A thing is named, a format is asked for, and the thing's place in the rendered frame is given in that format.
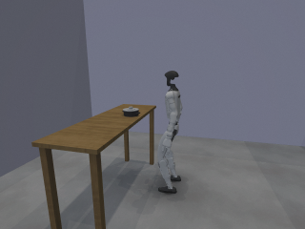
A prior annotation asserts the left robot forearm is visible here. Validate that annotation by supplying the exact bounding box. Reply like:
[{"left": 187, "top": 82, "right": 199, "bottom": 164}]
[{"left": 166, "top": 113, "right": 177, "bottom": 139}]

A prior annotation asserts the pot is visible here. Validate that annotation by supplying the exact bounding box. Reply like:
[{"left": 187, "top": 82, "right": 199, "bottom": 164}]
[{"left": 122, "top": 111, "right": 141, "bottom": 117}]

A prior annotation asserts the left robot hand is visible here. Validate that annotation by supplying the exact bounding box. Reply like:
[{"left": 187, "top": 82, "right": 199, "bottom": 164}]
[{"left": 161, "top": 138, "right": 172, "bottom": 155}]

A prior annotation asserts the table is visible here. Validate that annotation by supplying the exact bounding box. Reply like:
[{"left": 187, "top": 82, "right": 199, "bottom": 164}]
[{"left": 31, "top": 104, "right": 156, "bottom": 229}]

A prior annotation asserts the robot left upper arm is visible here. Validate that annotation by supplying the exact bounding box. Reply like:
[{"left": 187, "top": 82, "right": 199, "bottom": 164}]
[{"left": 166, "top": 91, "right": 178, "bottom": 117}]

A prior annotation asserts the lid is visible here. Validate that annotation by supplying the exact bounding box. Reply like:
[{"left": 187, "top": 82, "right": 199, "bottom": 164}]
[{"left": 123, "top": 108, "right": 139, "bottom": 112}]

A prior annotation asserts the right robot thigh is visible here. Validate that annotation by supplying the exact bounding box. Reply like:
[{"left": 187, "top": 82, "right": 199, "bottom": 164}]
[{"left": 165, "top": 130, "right": 173, "bottom": 158}]

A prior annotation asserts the robot right foot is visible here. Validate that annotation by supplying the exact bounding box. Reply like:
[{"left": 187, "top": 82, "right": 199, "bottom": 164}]
[{"left": 170, "top": 175, "right": 181, "bottom": 181}]

